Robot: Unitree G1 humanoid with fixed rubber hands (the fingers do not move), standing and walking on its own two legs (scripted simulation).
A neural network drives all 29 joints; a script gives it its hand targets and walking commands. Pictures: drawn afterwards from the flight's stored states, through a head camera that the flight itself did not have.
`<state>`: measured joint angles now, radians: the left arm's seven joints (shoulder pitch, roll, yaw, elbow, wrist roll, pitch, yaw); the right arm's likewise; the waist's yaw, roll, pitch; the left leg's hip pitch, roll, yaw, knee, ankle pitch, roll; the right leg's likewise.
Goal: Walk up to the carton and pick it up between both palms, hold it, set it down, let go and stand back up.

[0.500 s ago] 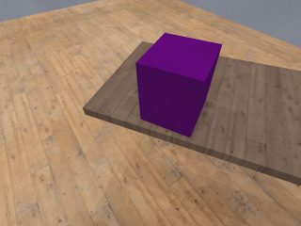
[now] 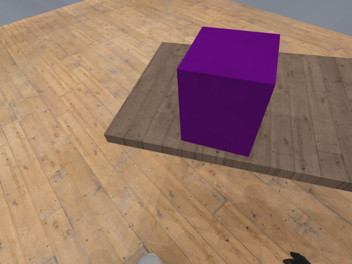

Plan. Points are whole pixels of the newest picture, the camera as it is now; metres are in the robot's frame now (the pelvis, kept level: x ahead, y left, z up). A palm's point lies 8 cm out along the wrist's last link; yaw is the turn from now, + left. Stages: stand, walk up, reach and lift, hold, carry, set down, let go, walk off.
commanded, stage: walk up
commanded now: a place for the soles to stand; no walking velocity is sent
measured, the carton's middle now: (225, 92) +0.54 -0.08 +0.08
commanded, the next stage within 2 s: none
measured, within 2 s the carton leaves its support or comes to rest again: neither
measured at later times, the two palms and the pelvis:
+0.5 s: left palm (77, 242) +0.18 +0.28 -0.09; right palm out of the picture +0.08 -0.21 -0.11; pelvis +0.06 +0.06 +0.01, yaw -14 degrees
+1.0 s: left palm (81, 219) +0.24 +0.30 -0.10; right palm out of the picture +0.06 -0.19 -0.09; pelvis +0.07 +0.09 +0.02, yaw -24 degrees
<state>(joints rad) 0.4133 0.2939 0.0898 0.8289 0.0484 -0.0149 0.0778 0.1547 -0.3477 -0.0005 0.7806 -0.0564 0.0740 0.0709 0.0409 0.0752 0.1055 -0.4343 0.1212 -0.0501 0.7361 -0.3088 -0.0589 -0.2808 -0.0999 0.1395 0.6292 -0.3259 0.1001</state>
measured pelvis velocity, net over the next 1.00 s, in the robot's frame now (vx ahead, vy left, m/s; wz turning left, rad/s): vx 0.07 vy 0.09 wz -0.42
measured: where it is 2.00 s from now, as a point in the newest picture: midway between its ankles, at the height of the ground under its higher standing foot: outside the picture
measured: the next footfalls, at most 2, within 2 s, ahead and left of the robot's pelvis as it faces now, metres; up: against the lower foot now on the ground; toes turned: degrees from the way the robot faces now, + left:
left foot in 0.02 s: +0.12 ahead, +0.18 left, +0.00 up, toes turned +1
right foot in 0.40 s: +0.07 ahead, -0.05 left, +0.00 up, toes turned -15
